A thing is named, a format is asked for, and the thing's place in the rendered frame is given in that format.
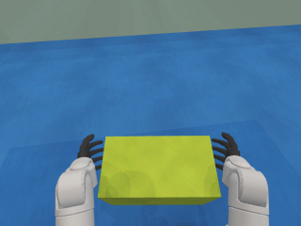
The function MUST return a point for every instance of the robot right hand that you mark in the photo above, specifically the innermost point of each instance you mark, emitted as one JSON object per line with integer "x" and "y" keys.
{"x": 231, "y": 146}

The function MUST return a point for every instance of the carton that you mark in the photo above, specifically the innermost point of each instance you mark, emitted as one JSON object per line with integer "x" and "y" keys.
{"x": 158, "y": 170}

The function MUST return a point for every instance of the robot left forearm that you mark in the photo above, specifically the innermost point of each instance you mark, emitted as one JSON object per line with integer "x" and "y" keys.
{"x": 74, "y": 194}

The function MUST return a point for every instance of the robot right forearm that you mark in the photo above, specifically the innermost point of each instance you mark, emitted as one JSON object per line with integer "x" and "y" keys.
{"x": 248, "y": 197}

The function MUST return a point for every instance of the robot left hand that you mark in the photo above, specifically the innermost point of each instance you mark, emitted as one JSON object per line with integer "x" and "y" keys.
{"x": 84, "y": 150}

